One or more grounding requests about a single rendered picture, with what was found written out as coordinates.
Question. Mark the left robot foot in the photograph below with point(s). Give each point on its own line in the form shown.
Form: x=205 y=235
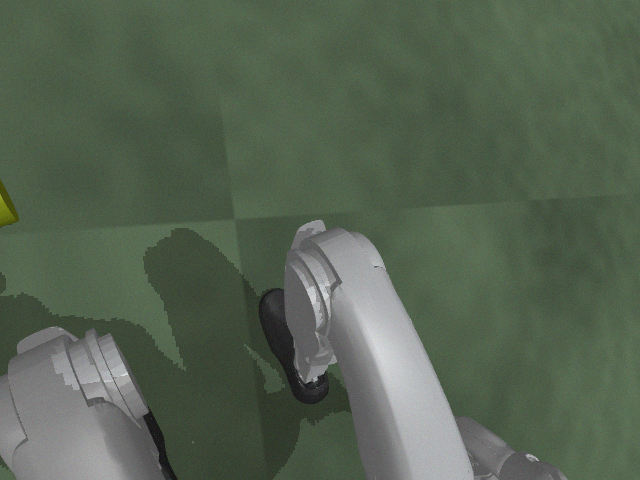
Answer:
x=160 y=444

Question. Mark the right robot foot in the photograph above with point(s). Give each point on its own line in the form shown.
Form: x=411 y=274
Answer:
x=280 y=340

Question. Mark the right robot arm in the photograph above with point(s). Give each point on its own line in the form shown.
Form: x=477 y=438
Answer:
x=522 y=465

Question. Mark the can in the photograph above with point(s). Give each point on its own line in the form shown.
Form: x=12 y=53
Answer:
x=8 y=214

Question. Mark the right robot hand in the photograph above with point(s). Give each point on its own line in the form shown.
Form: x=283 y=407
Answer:
x=487 y=452

